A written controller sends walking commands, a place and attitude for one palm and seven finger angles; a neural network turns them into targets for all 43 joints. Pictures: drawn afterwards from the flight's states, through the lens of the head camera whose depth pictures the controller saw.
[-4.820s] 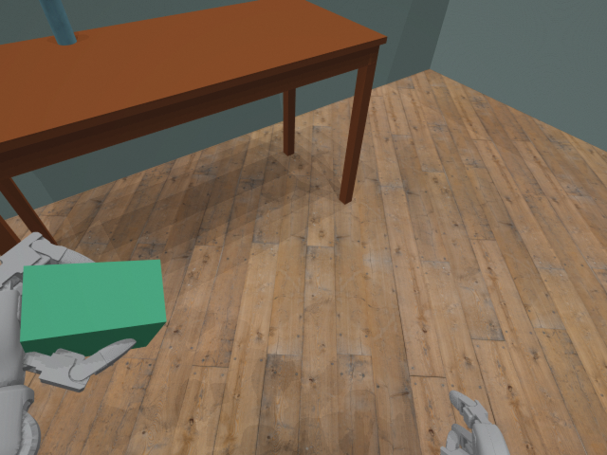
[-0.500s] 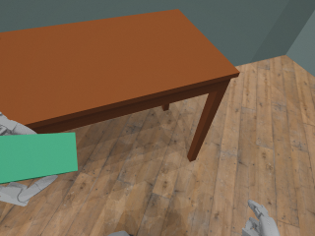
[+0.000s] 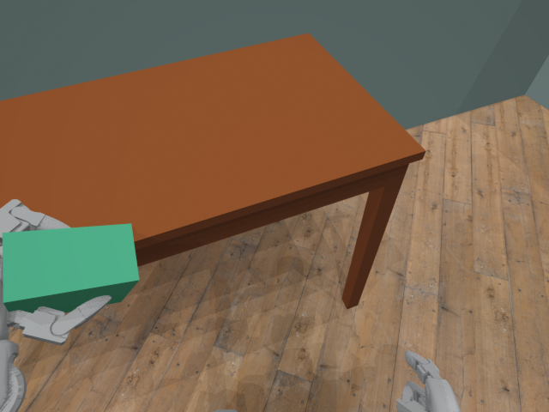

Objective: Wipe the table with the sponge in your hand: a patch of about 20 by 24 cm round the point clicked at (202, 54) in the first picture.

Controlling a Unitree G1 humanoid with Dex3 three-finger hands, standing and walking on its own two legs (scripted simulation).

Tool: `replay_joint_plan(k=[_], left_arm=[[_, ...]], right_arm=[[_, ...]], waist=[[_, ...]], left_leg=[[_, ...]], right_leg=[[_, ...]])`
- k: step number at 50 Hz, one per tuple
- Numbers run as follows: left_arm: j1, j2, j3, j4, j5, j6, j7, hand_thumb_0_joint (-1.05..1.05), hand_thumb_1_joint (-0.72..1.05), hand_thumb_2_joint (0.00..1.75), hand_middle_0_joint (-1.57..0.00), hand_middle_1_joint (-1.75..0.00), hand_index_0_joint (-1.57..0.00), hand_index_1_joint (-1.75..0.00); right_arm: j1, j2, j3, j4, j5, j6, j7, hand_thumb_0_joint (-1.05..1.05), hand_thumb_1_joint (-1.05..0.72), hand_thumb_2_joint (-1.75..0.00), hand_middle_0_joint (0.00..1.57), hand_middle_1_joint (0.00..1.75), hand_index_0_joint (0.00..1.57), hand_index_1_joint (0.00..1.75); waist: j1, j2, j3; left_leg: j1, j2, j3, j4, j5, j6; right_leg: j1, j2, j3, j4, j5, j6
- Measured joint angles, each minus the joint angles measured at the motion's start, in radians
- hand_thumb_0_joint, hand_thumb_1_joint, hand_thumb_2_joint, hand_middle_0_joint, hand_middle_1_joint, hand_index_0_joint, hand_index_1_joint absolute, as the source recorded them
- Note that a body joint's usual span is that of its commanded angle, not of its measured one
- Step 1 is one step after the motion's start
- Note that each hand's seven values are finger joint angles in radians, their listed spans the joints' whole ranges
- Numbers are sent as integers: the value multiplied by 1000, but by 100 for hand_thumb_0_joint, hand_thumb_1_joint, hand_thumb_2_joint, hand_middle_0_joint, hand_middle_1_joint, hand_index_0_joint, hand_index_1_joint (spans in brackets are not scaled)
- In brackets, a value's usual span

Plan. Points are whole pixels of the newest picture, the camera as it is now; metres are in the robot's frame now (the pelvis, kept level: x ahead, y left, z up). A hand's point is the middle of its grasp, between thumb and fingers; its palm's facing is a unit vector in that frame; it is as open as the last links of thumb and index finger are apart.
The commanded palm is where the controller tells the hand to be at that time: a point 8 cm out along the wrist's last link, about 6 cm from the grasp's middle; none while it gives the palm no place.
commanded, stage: take the last steps up to it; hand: left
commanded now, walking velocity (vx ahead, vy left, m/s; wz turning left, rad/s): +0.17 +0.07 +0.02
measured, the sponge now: (90, 271) +0.23 +0.22 +0.16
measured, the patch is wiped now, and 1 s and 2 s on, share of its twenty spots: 0.00 0.00 0.00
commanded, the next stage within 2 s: come to a stop and stand still in 0.18 s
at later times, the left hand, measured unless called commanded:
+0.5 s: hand (68, 214) +0.30 +0.27 +0.17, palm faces +0.42 -0.82 -0.39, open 10.1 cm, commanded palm +0.23 +0.30 +0.19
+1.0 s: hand (128, 284) +0.23 +0.19 +0.13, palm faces +0.21 -0.89 -0.39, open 10.1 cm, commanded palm +0.20 +0.24 +0.19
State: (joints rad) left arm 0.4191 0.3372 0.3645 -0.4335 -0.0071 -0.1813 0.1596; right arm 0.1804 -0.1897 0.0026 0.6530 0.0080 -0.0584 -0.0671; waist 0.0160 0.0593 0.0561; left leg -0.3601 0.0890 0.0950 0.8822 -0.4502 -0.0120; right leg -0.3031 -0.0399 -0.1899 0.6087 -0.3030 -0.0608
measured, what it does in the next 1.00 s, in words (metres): steps on the spot: left foot, then right foot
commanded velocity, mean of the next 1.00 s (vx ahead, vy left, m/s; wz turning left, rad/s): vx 0.00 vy -0.01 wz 0.01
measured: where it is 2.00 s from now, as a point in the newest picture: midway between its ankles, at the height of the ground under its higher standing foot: outside the picture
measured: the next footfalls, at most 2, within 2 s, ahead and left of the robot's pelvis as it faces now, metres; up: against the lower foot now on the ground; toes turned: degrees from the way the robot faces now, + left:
left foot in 0.34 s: +0.16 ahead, +0.13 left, +0.00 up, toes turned +10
right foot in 0.70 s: +0.05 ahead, -0.10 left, +0.00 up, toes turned -1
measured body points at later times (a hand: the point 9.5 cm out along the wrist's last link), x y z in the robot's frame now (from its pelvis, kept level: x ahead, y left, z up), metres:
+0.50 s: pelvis +0.07 +0.02 +0.00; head +0.10 +0.03 +0.45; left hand +0.27 +0.31 +0.19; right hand +0.25 -0.19 -0.08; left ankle +0.12 +0.13 -0.73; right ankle +0.03 -0.09 -0.69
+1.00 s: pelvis +0.02 -0.03 +0.01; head +0.02 -0.02 +0.46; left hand +0.22 +0.23 +0.15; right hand +0.15 -0.31 -0.06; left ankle +0.09 +0.09 -0.72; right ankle +0.05 -0.12 -0.73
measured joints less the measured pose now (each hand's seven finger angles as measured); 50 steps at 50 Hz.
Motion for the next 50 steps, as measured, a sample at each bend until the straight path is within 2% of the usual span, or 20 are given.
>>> replay_joint_plan(k=[3,5,7,10,14,17,18,20,23,27,31,33,34,35,36,38,41,44,47,50], left_arm=[[0,-30,-27,13,-3,3,-4,-1,-50,99,-75,-133,-76,-133],[32,-29,-33,-12,1,-7,-4,-1,-50,99,-75,-133,-76,-133],[63,-9,-30,-54,3,-22,-5,-1,-50,99,-75,-133,-76,-133],[103,33,-3,-127,-3,-48,-1,-1,-50,99,-75,-133,-76,-133],[130,74,43,-188,-11,-68,10,-1,-50,99,-75,-133,-76,-133],[125,74,57,-185,-16,-64,17,-1,-50,99,-75,-133,-76,-133],[112,74,59,-174,-17,-61,18,-1,-50,99,-75,-133,-76,-133],[60,75,53,-124,-19,-51,18,-1,-50,99,-75,-133,-76,-133],[-4,59,34,-53,-11,-27,12,-1,-50,99,-75,-133,-76,-133],[-15,31,-1,-102,-8,14,6,-1,-50,99,-75,-133,-76,-133],[38,36,-10,-201,-18,7,-2,-1,-50,99,-75,-133,-76,-133],[52,50,2,-211,-23,-3,-3,-1,-50,99,-75,-133,-76,-133],[1,102,28,-184,4,-10,-33,-1,-50,99,-75,-133,-76,-133],[-98,176,64,-123,25,-30,-68,-1,-50,99,-75,-133,-76,-133],[-196,216,91,-51,28,-40,-84,-1,-50,99,-75,-133,-76,-133],[-314,235,139,88,6,-44,-89,-1,-50,99,-75,-133,-76,-133],[-273,169,167,161,-30,2,-82,-1,-50,99,-75,-133,-76,-133],[-93,53,71,106,-32,30,-89,-1,-50,99,-75,-133,-76,-133],[73,-20,-55,47,-19,40,-102,-1,-50,99,-75,-133,-76,-133],[122,-21,-110,18,-7,45,-96,-1,-50,100,-75,-133,-76,-133]], right_arm=[[-20,-34,-16,14,-1,17,3,2,-91,-90,20,30,20,30],[-29,-50,-25,1,-4,23,2,2,-91,-90,20,30,20,30],[-31,-59,-35,-18,-7,27,0,2,-91,-90,20,30,20,30],[-22,-67,-50,-51,-9,28,-1,2,-91,-90,20,30,20,30],[3,-68,-64,-77,-8,27,-1,2,-91,-90,20,30,19,30],[21,-64,-61,-86,-5,32,-4,2,-91,-90,20,30,19,30],[22,-54,-61,-85,-4,34,-8,2,-91,-90,20,30,19,30],[9,-17,-54,-77,1,40,-9,2,-91,-90,20,30,19,30],[-12,33,-14,-70,-13,28,3,2,-91,-90,20,30,19,30],[-23,81,33,-85,-18,-10,33,2,-91,-90,20,30,20,30],[-21,98,53,-106,-22,-43,49,1,-91,-90,20,30,20,31],[-18,93,54,-110,-19,-48,50,1,-90,-90,21,30,20,31],[0,92,38,-113,-37,-71,47,1,-90,-90,21,30,20,31],[10,84,23,-104,-43,-89,41,1,-90,-90,21,30,20,31],[1,64,18,-79,-39,-88,37,1,-90,-90,21,30,20,31],[-15,29,13,-33,-26,-81,34,1,-90,-90,21,30,20,31],[12,-24,-12,-43,6,-72,56,2,-90,-90,21,30,20,31],[55,-77,-40,-70,23,-69,59,2,-91,-90,20,30,20,31],[83,-95,-55,-72,21,-65,37,2,-91,-90,20,30,20,30],[108,-89,-52,-61,9,-76,12,2,-91,-90,20,30,19,30]], waist=[[-14,-32,12],[-33,-50,21],[-47,-67,32],[-50,-89,45],[-37,-94,44],[-24,-84,26],[-21,-88,21],[-8,-115,22],[-12,-115,26],[-4,-104,47],[3,-80,58],[5,-61,57],[30,-63,51],[60,-65,55],[71,-48,72],[62,-27,88],[21,-11,69],[-18,5,33],[-26,-24,1],[-21,-66,-16]], left_leg=[[-99,-38,-29,253,9,-14],[-146,-37,-33,301,40,-20],[-166,-26,-26,242,75,-22],[-145,-13,1,43,112,-19],[-80,-18,40,-184,156,-11],[17,-33,72,-354,280,-5],[37,-39,80,-370,281,16],[40,-51,96,-331,241,41],[48,-39,81,-329,230,42],[60,-11,65,-363,258,28],[57,19,57,-380,278,10],[46,30,49,-377,286,-1],[19,31,49,-351,283,-4],[-8,32,44,-311,274,-9],[-17,40,25,-286,261,-14],[0,43,7,-308,286,-18],[38,38,25,-369,323,-5],[50,24,12,-367,271,14],[51,-21,-26,-319,174,23],[82,-57,-45,-314,169,24]], right_leg=[[32,-15,10,-26,-17,0],[54,-17,12,-62,-5,1],[73,-20,11,-95,4,0],[93,-23,14,-123,7,4],[111,-25,17,-111,-20,19],[116,-26,22,-46,-74,41],[108,-33,29,-2,-101,49],[65,-37,84,129,-181,64],[-5,0,127,288,-238,78],[-35,12,121,248,-168,85],[-15,17,101,133,-139,92],[17,22,89,52,-113,95],[29,20,102,-2,-28,79],[36,20,109,-34,31,36],[32,30,98,-15,29,14],[38,39,88,1,8,10],[50,38,103,-22,18,25],[70,43,117,-54,38,32],[77,46,146,-76,55,26],[78,59,150,-85,67,21]])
